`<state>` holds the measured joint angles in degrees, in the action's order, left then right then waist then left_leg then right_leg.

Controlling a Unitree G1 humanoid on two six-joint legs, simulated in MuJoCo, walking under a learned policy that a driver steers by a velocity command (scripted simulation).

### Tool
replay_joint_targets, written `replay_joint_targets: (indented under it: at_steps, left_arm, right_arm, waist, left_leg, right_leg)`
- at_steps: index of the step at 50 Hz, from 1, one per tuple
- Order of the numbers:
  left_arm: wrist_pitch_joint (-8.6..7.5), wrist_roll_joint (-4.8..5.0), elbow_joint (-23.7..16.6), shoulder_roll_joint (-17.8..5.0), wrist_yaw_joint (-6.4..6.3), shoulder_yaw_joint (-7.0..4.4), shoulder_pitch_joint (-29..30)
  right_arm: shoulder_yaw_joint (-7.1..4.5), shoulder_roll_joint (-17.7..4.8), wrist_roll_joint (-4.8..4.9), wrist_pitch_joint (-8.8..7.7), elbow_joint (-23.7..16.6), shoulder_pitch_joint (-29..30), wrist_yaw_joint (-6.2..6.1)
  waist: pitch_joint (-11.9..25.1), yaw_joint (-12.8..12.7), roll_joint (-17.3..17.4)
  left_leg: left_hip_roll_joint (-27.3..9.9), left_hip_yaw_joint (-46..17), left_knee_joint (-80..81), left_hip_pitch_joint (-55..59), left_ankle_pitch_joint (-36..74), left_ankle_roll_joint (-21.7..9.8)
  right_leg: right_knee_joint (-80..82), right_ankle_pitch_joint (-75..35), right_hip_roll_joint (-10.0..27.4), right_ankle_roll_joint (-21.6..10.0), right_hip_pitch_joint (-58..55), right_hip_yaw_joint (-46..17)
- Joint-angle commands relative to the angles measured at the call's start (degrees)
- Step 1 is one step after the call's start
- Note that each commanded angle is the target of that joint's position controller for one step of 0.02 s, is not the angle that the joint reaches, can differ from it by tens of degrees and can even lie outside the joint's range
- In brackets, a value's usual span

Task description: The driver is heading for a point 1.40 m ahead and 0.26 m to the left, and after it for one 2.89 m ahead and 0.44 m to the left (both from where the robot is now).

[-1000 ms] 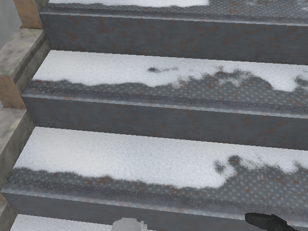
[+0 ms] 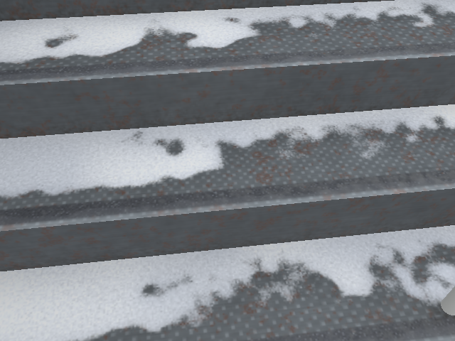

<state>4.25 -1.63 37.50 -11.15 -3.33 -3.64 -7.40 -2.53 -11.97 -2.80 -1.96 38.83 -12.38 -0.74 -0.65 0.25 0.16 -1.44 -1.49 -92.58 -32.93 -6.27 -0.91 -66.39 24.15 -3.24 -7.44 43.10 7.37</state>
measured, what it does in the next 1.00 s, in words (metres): climbs: left foot 0.17 m higher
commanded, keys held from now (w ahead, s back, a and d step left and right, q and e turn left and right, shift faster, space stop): no key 0.04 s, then q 0.04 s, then w+q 0.64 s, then w+e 0.28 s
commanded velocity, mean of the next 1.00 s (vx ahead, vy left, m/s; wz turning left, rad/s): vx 0.35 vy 0.00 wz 0.16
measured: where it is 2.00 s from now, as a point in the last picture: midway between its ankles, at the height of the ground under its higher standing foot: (58, 82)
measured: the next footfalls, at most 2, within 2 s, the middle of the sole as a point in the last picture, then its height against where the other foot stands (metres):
left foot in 0.72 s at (91, 321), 0.17 m higher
right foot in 1.32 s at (114, 186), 0.17 m higher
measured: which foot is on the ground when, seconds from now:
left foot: up 0.00-0.70, down 0.72-1.00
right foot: down 0.00-0.74, up 0.76-1.00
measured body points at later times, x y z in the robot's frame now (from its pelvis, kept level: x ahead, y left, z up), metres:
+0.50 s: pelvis +0.16 +0.06 +0.09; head +0.14 +0.06 +0.54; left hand +0.07 +0.28 -0.06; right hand +0.32 -0.15 -0.02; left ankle +0.16 +0.19 -0.38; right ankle +0.11 -0.06 -0.64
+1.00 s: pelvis +0.40 +0.27 +0.25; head +0.40 +0.30 +0.70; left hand +0.53 +0.51 +0.14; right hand +0.48 +0.04 +0.12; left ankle +0.42 +0.32 -0.47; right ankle +0.48 +0.13 -0.20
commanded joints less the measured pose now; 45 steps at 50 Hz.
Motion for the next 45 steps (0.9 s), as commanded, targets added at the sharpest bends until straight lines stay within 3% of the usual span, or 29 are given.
replay_joint_targets:
  at_steps: [1,3,5,6,7,10,12,14,17,18,23,24,26,28,30,31,32,33,34,35,36,37,38,39,40,41,42,43,45]
  left_arm:
    - [-2.84,-0.72,-2.17,0.83,0.27,0.94,6.12]
    - [-4.55,-0.46,0.64,0.57,0.33,1.77,2.01]
    - [-5.19,-0.75,2.72,-1.18,0.45,1.59,-1.78]
    - [-5.87,-0.41,3.55,-1.92,0.60,1.19,-3.67]
    - [-5.73,0.17,2.50,-2.40,-0.02,1.44,-4.98]
    - [-6.69,1.30,2.74,-2.71,-0.75,0.55,-9.53]
    - [-8.15,-0.05,5.33,-3.66,-0.38,-0.64,-12.97]
    - [-9.28,0.80,8.22,-3.90,0.21,-1.44,-15.02]
    - [-11.17,0.53,10.67,-1.12,0.36,-1.41,-17.48]
    - [-11.75,0.01,12.54,-0.88,0.32,-1.47,-19.04]
    - [-14.43,-1.02,16.41,-0.07,1.21,-0.97,-23.04]
    - [-14.96,-0.89,16.76,-0.81,1.14,-0.99,-23.08]
    - [-16.14,-2.30,18.49,-4.85,2.16,-1.50,-24.69]
    - [-16.83,-2.35,20.42,-4.46,2.14,-1.22,-26.63]
    - [-15.83,-1.80,21.54,-4.84,2.39,-1.27,-26.02]
    - [-15.06,-0.97,22.71,-4.33,1.77,-0.79,-25.67]
    - [-14.11,0.07,21.51,-5.25,1.47,-0.46,-22.73]
    - [-13.15,2.92,21.46,-4.56,1.00,0.10,-21.37]
    - [-12.39,3.47,17.91,-6.15,0.99,0.48,-16.38]
    - [-12.81,3.62,15.96,-14.26,1.43,-1.43,-16.43]
    - [-13.37,5.56,14.66,-19.90,2.90,-2.86,-14.88]
    - [-14.87,5.22,15.35,-18.16,4.94,-2.98,-19.88]
    - [-14.53,4.40,10.73,-6.37,7.48,-0.68,-19.00]
    - [-13.62,1.82,10.53,-3.30,7.47,-1.25,-20.66]
    - [-12.23,0.22,7.04,0.95,5.92,-0.74,-18.56]
    - [-11.18,-1.10,5.39,2.74,4.51,-0.42,-14.09]
    - [-10.25,-1.86,4.86,4.55,3.13,0.21,-11.59]
    - [-9.44,-1.53,4.94,3.88,2.60,0.50,-10.96]
    - [-7.64,-1.25,2.55,4.28,1.93,1.22,-7.54]
  right_arm:
    - [1.42,3.37,-1.20,0.62,-4.73,-6.76,-1.93]
    - [2.53,6.26,0.03,1.13,-5.53,-6.55,-2.44]
    - [2.64,6.24,0.25,1.29,-5.59,-5.61,-2.94]
    - [2.32,5.60,0.04,1.32,-6.09,-3.73,-3.12]
    - [1.90,3.60,0.95,1.59,-5.90,-2.22,-3.24]
    - [0.28,-0.02,0.58,1.74,-3.38,0.23,-2.67]
    - [-0.32,1.79,0.48,1.05,-0.25,-3.02,-1.62]
    - [-0.74,2.75,0.00,0.13,0.59,-0.45,-0.44]
    - [-0.85,3.96,0.43,0.53,0.10,2.22,1.01]
    - [-0.71,5.09,0.93,0.85,0.33,2.91,0.74]
    - [-1.40,3.43,0.70,1.40,-1.48,6.68,0.12]
    - [-1.56,3.09,0.76,1.74,-2.41,7.43,-0.06]
    - [0.10,6.72,1.04,2.95,-9.34,19.11,-1.36]
    - [0.14,5.22,1.45,2.53,-12.19,22.95,-2.98]
    - [1.09,4.93,1.05,1.78,-15.56,26.61,-2.25]
    - [2.00,6.08,1.61,1.78,-17.99,29.50,-1.06]
    - [2.51,5.59,1.36,2.33,-17.36,25.34,0.63]
    - [3.40,7.78,2.06,2.95,-16.47,21.52,2.36]
    - [1.79,4.39,2.70,3.17,-11.93,13.61,2.84]
    - [0.71,3.32,2.51,3.60,-7.75,0.39,2.15]
    - [-0.86,0.23,3.74,3.65,-4.02,-12.97,1.29]
    - [-2.21,-4.44,3.55,2.85,-3.12,-14.70,0.85]
    - [-4.44,-15.20,0.61,2.22,-1.29,-11.53,-0.06]
    - [-5.87,-16.84,0.39,1.85,-2.49,-8.38,-1.23]
    - [-4.82,-14.59,0.36,0.56,-1.35,-3.17,0.12]
    - [-3.90,-9.71,1.82,-0.73,1.72,-0.88,1.18]
    - [-2.61,-5.02,3.26,-2.34,4.46,-0.23,0.79]
    - [-1.82,-1.73,3.91,-3.24,6.63,1.63,1.22]
    - [-0.83,0.90,3.25,-4.70,12.14,-3.41,1.44]
  waist:
    - [-0.88,5.54,-1.25]
    - [0.98,5.55,-2.63]
    - [2.60,4.24,-3.30]
    - [2.93,3.18,-3.74]
    - [4.12,0.64,-5.88]
    - [4.61,-3.98,-2.99]
    - [5.85,-3.69,-5.20]
    - [1.74,-4.02,-3.84]
    - [-1.64,-3.65,0.09]
    - [-1.50,-3.90,-2.61]
    - [-4.14,-2.51,-1.62]
    - [-5.94,-1.72,-1.19]
    - [-8.37,-4.41,-7.70]
    - [-10.58,-4.12,-2.64]
    - [-10.30,-3.49,0.08]
    - [-10.40,-2.52,-2.53]
    - [-8.58,-1.41,-2.81]
    - [-5.24,-0.45,-4.22]
    - [0.22,2.17,-3.43]
    - [11.24,7.16,-8.84]
    - [21.49,14.26,-11.64]
    - [25.37,13.84,-12.24]
    - [28.32,8.49,13.85]
    - [32.27,7.09,10.57]
    - [28.85,1.36,7.78]
    - [21.09,-1.32,4.81]
    - [11.58,-2.57,3.19]
    - [8.70,-4.13,2.22]
    - [3.27,-3.88,1.05]
  left_leg:
    - [1.51,-2.17,-15.48,-12.74,3.66,-0.72]
    - [1.01,-4.87,-13.96,-15.87,5.20,-0.35]
    - [2.04,-6.36,-8.87,-17.92,5.13,0.31]
    - [2.00,-6.73,-8.11,-19.80,4.76,0.79]
    - [2.23,-5.12,-3.74,-21.60,-0.03,2.29]
    - [0.67,-4.11,1.01,-24.68,-0.54,4.24]
    - [1.27,-1.99,-7.27,-25.45,-1.03,2.28]
    - [1.19,-2.20,-11.54,-31.11,-1.86,0.49]
    - [1.57,-5.67,-12.45,-37.04,-0.94,-1.13]
    - [2.72,-4.62,-17.89,-38.93,-2.46,-1.66]
    - [1.07,-7.19,-22.63,-46.85,-8.21,-3.30]
    - [0.28,-7.83,-21.60,-48.33,-10.10,-3.31]
    - [0.34,-5.65,-39.84,-60.96,-24.47,-4.62]
    - [-1.28,-8.22,-38.67,-68.09,-31.50,-6.26]
    - [-3.24,-3.42,-22.03,-63.51,-30.81,-6.67]
    - [-5.04,0.65,-14.11,-55.64,-28.65,-7.75]
    - [-6.12,7.88,-1.35,-39.97,-22.79,-8.28]
    - [-7.40,10.10,10.98,-21.02,-15.69,-11.52]
    - [-0.93,16.66,15.92,-3.39,-17.02,-11.34]
    - [4.22,18.04,16.16,10.69,-14.60,-10.88]
    - [8.06,14.61,26.47,23.04,-12.80,-11.14]
    - [6.24,-1.01,39.90,30.84,-13.75,-11.40]
    - [-14.88,-37.58,61.48,38.81,-16.85,-15.22]
    - [-17.14,-49.33,73.41,32.84,-13.19,-7.88]
    - [-17.28,-44.65,72.11,28.24,-26.39,-3.46]
    - [-15.94,-39.90,70.05,22.45,-29.12,1.08]
    - [-13.16,-29.83,64.88,13.79,-26.44,1.85]
    - [-11.53,-24.48,64.97,10.36,-21.76,0.46]
    - [-13.54,-20.22,69.40,10.71,-21.63,-2.37]
  right_leg:
    - [30.53,9.30,9.53,-4.57,-0.44,-28.71]
    - [30.05,1.10,9.18,-4.34,-3.98,-24.51]
    - [30.63,1.29,9.14,-4.04,-8.44,-20.89]
    - [33.46,5.33,10.76,-4.22,-10.33,-23.03]
    - [38.83,7.79,13.41,-5.24,-15.75,-24.97]
    - [45.19,9.04,16.25,-5.54,-26.12,-30.29]
    - [45.63,10.77,17.31,-7.57,-29.76,-29.97]
    - [47.18,13.17,17.67,-7.19,-32.25,-28.05]
    - [48.68,10.78,19.45,-6.53,-35.88,-25.55]
    - [49.32,10.09,20.21,-6.92,-36.80,-24.56]
    - [53.99,7.77,23.87,-6.49,-41.95,-18.35]
    - [55.26,7.57,24.50,-6.33,-41.51,-17.12]
    - [59.80,-3.37,29.12,-6.81,-48.22,-16.91]
    - [60.42,-2.84,29.74,-4.11,-52.48,-12.45]
    - [63.92,1.99,25.03,-0.24,-48.73,-4.84]
    - [68.97,1.61,22.75,0.25,-42.14,-1.85]
    - [74.60,-2.35,20.22,-1.77,-33.82,2.51]
    - [78.57,-13.17,18.90,-2.79,-27.98,4.93]
    - [69.09,-49.53,16.94,-4.40,-25.22,8.27]
    - [52.80,-87.09,19.56,-4.58,-29.78,7.28]
    - [35.25,-97.31,18.84,-2.03,-35.00,7.23]
    - [16.97,-71.36,16.25,1.24,-30.64,0.66]
    - [-12.22,-11.40,2.04,6.98,-7.58,-5.19]
    - [-34.52,-14.60,-1.71,7.02,-9.43,-21.00]
    - [-40.79,-19.83,0.33,6.42,-4.15,-22.78]
    - [-42.31,-26.16,2.11,6.33,-0.19,-18.66]
    - [-42.59,-30.09,3.45,5.36,2.93,-17.05]
    - [-50.25,-29.06,2.14,4.24,5.94,-16.67]
    - [-56.28,-27.00,1.36,1.70,16.76,-18.79]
